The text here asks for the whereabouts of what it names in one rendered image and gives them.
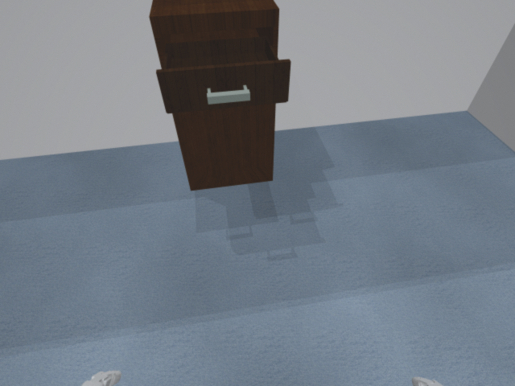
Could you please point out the cabinet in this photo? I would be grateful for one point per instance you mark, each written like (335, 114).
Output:
(231, 146)

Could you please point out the handle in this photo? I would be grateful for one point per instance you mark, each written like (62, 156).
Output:
(229, 96)

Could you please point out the drawer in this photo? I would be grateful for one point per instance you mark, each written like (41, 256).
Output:
(222, 65)

